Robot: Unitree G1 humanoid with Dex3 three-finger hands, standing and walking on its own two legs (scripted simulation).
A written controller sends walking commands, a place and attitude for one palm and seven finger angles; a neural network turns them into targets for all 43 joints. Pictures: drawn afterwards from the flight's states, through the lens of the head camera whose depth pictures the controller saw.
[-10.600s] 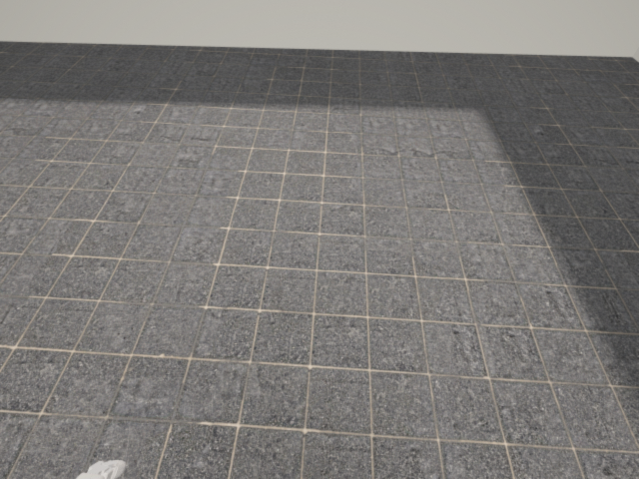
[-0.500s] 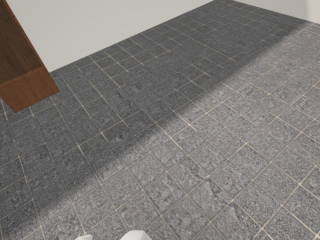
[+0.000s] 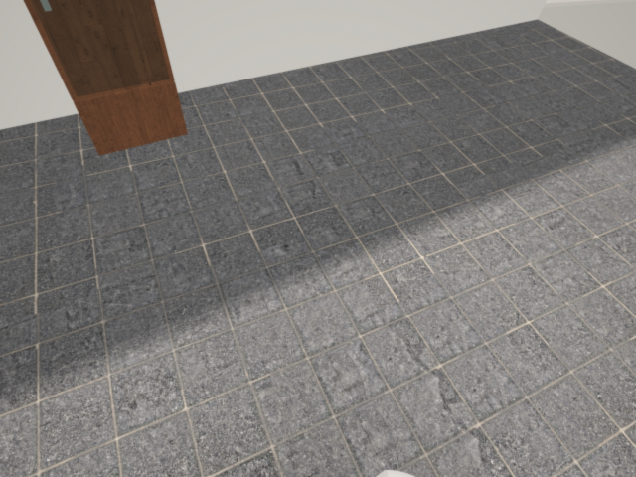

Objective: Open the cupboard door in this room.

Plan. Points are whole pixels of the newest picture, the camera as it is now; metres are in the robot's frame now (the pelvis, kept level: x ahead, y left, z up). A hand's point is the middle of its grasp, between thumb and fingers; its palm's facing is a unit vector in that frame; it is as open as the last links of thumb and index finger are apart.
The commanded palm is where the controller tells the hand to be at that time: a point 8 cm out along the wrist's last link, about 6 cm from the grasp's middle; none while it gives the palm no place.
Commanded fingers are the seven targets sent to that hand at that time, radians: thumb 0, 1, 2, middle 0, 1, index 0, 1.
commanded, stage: stand and wait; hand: left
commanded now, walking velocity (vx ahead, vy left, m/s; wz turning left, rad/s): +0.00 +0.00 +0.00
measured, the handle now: out of the picture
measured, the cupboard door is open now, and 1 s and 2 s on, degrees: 0 0 0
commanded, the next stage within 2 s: turn or walk to find it in 0.52 s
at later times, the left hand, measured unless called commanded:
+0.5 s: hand out of the picture -0.03 +0.14 -0.18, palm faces +0.12 -0.97 -0.20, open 7.3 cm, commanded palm none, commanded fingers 0.00 0.90 0.90 -0.20 -0.30 -0.20 -0.30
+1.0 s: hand out of the picture -0.04 +0.20 -0.19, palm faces +0.26 -0.94 -0.22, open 7.3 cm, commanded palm none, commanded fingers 0.00 0.90 0.90 -0.20 -0.30 -0.20 -0.30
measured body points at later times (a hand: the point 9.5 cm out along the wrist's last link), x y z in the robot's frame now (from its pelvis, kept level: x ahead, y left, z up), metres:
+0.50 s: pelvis -0.03 -0.03 +0.00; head -0.01 -0.04 +0.44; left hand -0.03 +0.19 -0.16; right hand +0.00 -0.27 -0.17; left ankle -0.05 +0.11 -0.74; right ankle +0.00 -0.13 -0.74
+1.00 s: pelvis -0.06 +0.00 -0.01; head -0.04 +0.02 +0.44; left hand -0.06 +0.25 -0.17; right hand +0.02 -0.24 -0.16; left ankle -0.05 +0.11 -0.74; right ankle -0.02 -0.13 -0.71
